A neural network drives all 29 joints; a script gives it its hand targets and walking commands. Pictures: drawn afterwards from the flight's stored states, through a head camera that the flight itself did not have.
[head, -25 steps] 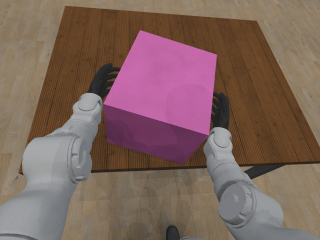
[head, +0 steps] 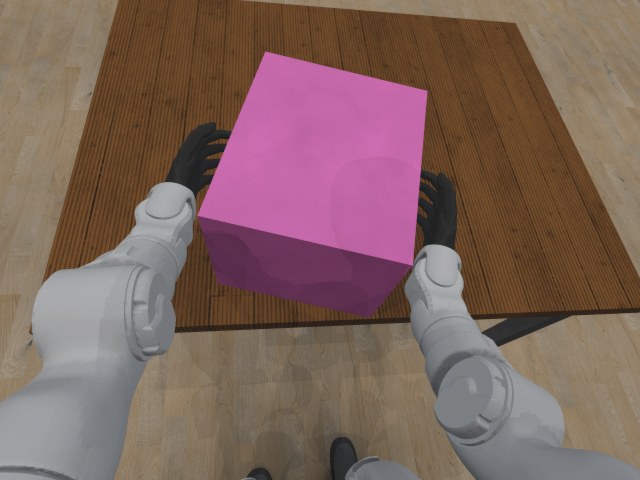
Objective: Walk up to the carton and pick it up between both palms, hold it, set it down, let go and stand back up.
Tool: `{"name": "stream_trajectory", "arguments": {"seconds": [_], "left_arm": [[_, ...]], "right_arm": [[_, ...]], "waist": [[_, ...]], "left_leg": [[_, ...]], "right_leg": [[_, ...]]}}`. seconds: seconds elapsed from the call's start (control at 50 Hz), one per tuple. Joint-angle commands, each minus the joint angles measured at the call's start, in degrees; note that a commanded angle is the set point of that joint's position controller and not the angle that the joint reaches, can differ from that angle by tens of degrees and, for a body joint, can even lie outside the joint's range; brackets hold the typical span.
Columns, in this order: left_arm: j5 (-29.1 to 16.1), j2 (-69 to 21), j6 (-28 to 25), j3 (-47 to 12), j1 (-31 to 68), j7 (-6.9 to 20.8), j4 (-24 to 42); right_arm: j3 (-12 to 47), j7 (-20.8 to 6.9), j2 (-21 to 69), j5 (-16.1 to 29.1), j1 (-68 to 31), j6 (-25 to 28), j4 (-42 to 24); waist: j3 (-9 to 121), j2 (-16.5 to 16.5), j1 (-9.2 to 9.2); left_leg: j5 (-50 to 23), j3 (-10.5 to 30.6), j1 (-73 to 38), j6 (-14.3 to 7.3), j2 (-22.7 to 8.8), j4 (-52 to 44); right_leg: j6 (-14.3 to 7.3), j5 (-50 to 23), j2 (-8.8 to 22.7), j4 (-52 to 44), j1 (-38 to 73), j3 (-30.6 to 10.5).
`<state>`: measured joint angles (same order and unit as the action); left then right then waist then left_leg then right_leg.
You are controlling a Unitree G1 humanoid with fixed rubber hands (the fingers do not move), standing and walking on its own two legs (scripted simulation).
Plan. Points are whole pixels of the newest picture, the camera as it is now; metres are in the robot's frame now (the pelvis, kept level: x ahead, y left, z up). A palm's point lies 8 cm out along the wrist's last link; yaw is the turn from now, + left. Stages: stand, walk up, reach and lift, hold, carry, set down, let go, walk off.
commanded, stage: set down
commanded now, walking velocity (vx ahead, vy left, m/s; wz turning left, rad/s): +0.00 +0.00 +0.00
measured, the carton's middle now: (319, 189) +0.50 -0.07 -0.02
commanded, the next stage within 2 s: none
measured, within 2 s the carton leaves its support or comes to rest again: neither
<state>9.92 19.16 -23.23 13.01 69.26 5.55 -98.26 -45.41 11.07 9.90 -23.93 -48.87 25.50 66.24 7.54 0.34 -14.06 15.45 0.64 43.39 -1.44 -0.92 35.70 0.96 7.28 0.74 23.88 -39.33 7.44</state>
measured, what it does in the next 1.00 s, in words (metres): stands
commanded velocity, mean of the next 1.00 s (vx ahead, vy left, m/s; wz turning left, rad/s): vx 0.00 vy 0.00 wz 0.00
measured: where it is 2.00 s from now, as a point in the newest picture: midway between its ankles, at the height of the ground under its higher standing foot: outside the picture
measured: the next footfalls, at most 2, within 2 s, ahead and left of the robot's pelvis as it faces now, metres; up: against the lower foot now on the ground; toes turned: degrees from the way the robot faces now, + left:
none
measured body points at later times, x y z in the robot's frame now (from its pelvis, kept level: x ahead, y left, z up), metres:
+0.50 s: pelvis +0.00 +0.00 +0.00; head +0.13 +0.04 +0.42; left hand +0.51 +0.10 +0.02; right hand +0.39 -0.21 +0.02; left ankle -0.01 +0.08 -0.72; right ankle +0.02 -0.14 -0.72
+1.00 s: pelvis -0.01 +0.00 -0.01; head +0.13 +0.04 +0.41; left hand +0.52 +0.10 +0.02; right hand +0.39 -0.21 +0.01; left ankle -0.01 +0.08 -0.72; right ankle +0.02 -0.14 -0.72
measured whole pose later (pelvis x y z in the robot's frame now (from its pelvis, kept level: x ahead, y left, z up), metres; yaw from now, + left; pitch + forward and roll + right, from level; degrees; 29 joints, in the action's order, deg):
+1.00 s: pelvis -0.01 +0.00 -0.01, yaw +0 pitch +24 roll -4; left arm 10.0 22.2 -22.4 12.6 71.1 6.9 -99.0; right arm -44.7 11.3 7.9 -24.1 -53.5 28.3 73.9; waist 8.1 0.8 -16.0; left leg 17.8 1.3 48.3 -1.4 -1.0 41.5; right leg 0.8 10.2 0.7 31.1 -45.0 7.2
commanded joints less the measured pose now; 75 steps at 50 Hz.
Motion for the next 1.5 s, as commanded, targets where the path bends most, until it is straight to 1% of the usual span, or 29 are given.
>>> {"name": "stream_trajectory", "arguments": {"seconds": [0.0,0.22,0.46,0.72,0.92,0.98,1.02,1.06,1.1,1.14,1.2,1.26,1.32,1.36,1.42,1.48], "left_arm": [[5.8,-32.5,-2.0,-2.0,30.8,9.2,3.0],[6.6,-31.0,-1.7,-0.8,29.8,9.1,1.8],[6.7,-28.0,-1.1,-0.7,29.0,8.8,1.7],[6.0,-23.5,-0.3,-1.2,28.5,8.1,1.7],[3.3,-16.9,0.0,-2.5,28.7,6.6,2.6],[1.5,-12.9,-0.1,-3.4,28.8,5.5,3.1],[-0.9,-8.1,-0.1,-4.6,28.8,4.1,3.9],[-5.6,-1.5,0.1,-7.8,29.2,1.8,5.2],[-12.0,3.8,0.8,-12.8,29.5,-0.3,5.2],[-16.7,4.7,1.8,-16.7,30.1,-0.7,5.3],[-20.1,6.2,2.1,-19.6,31.1,-0.9,5.8],[-20.8,7.0,2.2,-20.9,31.3,-1.6,6.4],[-20.1,6.9,2.8,-21.2,31.1,-2.0,6.1],[-19.9,7.0,3.0,-21.4,31.1,-2.1,5.9],[-20.6,7.6,2.6,-22.4,31.4,-2.3,6.7],[-22.9,9.4,1.7,-24.2,31.8,-2.4,7.8]], "right_arm": [[14.7,-8.2,23.9,-6.3,-28.0,-0.4,5.8],[13.3,-8.4,22.8,-6.8,-26.8,0.1,8.0],[11.6,-7.9,20.7,-7.0,-25.4,0.1,9.7],[9.9,-6.5,17.3,-6.4,-24.4,-0.2,11.1],[9.1,-4.3,11.7,-4.0,-24.0,0.2,12.6],[9.3,-3.3,7.9,-2.1,-23.7,0.6,13.2],[9.7,-1.9,2.9,0.5,-23.3,1.0,13.8],[11.7,0.3,-3.9,5.3,-23.4,1.2,14.3],[16.3,2.7,-8.8,12.1,-24.5,0.7,14.8],[19.9,4.2,-9.4,17.1,-26.2,-0.2,13.6],[21.8,5.5,-12.0,20.6,-28.7,-0.6,10.4],[23.1,5.6,-14.9,23.1,-29.7,-0.4,9.8],[23.6,4.8,-16.8,25.0,-30.2,-0.3,12.5],[23.7,4.3,-17.9,26.0,-30.4,-0.2,14.7],[24.2,3.5,-19.7,27.7,-30.6,-0.2,16.4],[25.8,2.5,-22.0,29.4,-30.7,-0.6,16.2]], "waist": [[32.7,14.5,-2.93],[30.3,14.7,-2.94],[28.6,14.9,-3.20],[28.3,15.3,-4.12],[29.9,15.3,-4.80],[31.6,15.5,-4.77],[33.9,15.8,-4.83],[37.6,16.1,-4.91],[41.5,15.8,-4.95],[44.1,14.9,-5.12],[48.6,15.4,-4.70],[51.1,17.6,-3.43],[49.8,20.3,-2.07],[48.3,21.8,-1.50],[48.2,22.6,-1.41],[50.2,21.8,-1.82]], "left_leg": [[-20.8,0.6,-25.4,8.8,-1.0,-1.2],[-21.5,1.3,-26.8,9.0,-1.4,-0.3],[-18.0,1.9,-25.8,8.6,-1.6,0.0],[-14.9,2.0,-23.4,8.3,-1.2,1.2],[-15.0,1.9,-21.9,8.1,-0.6,2.8],[-16.4,1.8,-22.0,8.2,-0.5,3.6],[-18.1,1.6,-22.4,8.5,-0.5,4.6],[-20.1,1.6,-22.2,8.7,-0.5,6.0],[-21.0,1.6,-20.2,8.5,-0.1,7.6],[-21.1,1.4,-17.2,7.9,0.6,9.4],[-23.8,0.8,-15.1,8.2,1.6,12.6],[-29.9,0.8,-17.3,9.3,1.6,15.3],[-36.3,1.6,-21.1,10.9,0.7,17.4],[-39.0,2.0,-22.9,11.8,0.2,18.1],[-39.6,2.2,-23.6,12.3,0.1,18.5],[-37.7,2.1,-23.3,12.0,0.5,18.2]], "right_leg": [[-3.4,-16.0,-1.5,2.1,12.4,-0.4],[-3.3,-13.5,-1.9,2.3,8.4,0.3],[-3.1,-10.4,-2.0,3.1,5.5,0.4],[-2.6,-9.5,-1.7,4.7,4.1,-0.2],[-2.3,-10.1,-1.5,6.3,3.2,-1.0],[-2.3,-11.1,-1.6,6.9,2.9,-1.3],[-2.3,-12.4,-1.7,7.6,2.4,-1.7],[-2.4,-14.3,-1.9,8.7,1.7,-2.3],[-2.3,-16.8,-2.0,10.1,2.0,-3.2],[-1.7,-19.4,-1.8,12.1,3.0,-3.7],[-1.0,-23.0,-2.1,15.3,4.0,-3.8],[-1.0,-24.4,-2.9,17.0,2.1,-3.1],[-1.5,-21.9,-3.6,17.4,-2.8,-2.0],[-1.9,-20.1,-3.8,17.3,-5.3,-1.5],[-2.3,-19.2,-3.9,17.5,-6.3,-1.2],[-2.4,-19.3,-3.9,18.2,-5.3,-1.3]]}}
